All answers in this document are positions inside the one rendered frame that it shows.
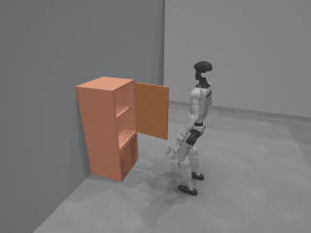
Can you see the cupboard door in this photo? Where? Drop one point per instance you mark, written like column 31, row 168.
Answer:
column 152, row 104

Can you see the left robot hand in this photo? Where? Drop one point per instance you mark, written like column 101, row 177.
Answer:
column 175, row 147

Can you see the left robot forearm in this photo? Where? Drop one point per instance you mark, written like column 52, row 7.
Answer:
column 186, row 130

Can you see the robot left upper arm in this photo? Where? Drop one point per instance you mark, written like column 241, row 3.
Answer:
column 195, row 97

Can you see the robot right upper arm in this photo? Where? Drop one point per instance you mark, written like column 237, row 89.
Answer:
column 211, row 100

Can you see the robot left foot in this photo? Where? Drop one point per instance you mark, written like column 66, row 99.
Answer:
column 185, row 189

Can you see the robot head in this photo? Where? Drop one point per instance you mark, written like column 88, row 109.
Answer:
column 202, row 67

